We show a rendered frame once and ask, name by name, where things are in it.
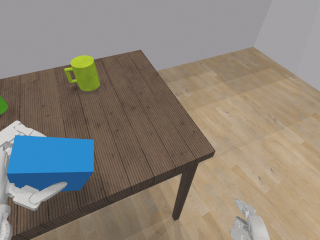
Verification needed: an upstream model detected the sponge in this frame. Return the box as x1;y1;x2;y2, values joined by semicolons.
6;135;94;192

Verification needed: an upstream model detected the table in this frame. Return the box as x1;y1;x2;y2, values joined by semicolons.
0;50;215;240

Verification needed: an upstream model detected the robot left hand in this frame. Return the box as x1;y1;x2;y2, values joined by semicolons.
0;120;68;211

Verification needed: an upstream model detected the robot right hand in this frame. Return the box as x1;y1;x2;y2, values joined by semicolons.
231;199;270;240

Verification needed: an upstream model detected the left robot forearm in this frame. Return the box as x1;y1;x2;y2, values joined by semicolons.
0;202;13;240

